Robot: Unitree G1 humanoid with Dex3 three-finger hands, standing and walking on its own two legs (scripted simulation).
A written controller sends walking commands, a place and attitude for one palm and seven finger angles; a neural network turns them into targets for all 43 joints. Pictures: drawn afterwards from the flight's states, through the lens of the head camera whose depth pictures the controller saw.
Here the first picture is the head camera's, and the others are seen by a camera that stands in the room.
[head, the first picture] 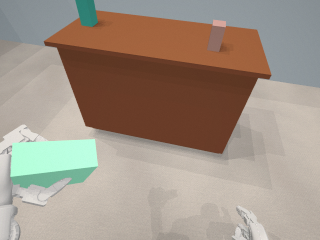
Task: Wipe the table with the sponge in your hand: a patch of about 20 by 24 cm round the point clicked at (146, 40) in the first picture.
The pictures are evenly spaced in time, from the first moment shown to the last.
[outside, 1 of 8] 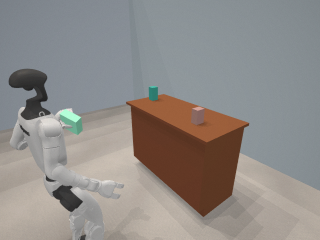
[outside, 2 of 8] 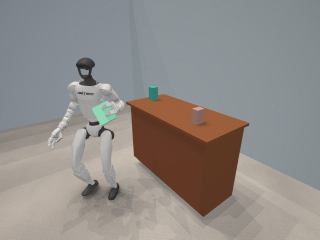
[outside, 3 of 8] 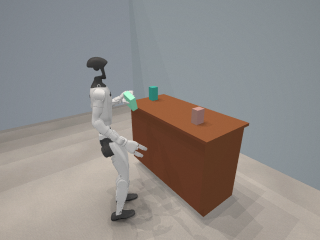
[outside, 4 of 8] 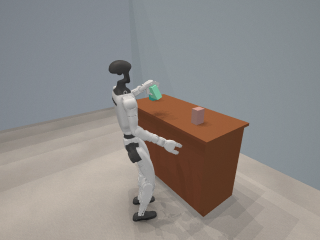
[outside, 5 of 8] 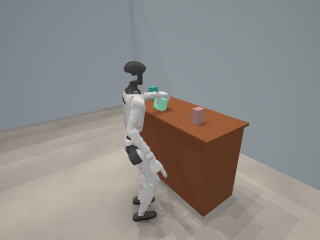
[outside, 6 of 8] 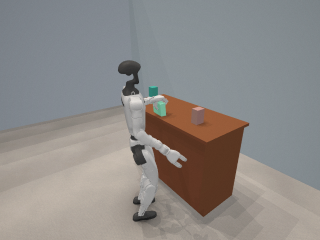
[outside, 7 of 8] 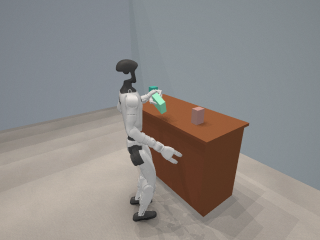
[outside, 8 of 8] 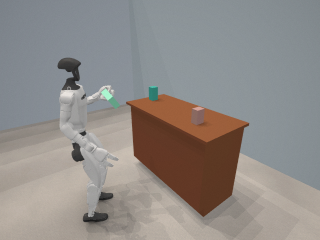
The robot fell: no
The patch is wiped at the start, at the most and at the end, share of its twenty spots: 0.00 1.00 1.00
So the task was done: yes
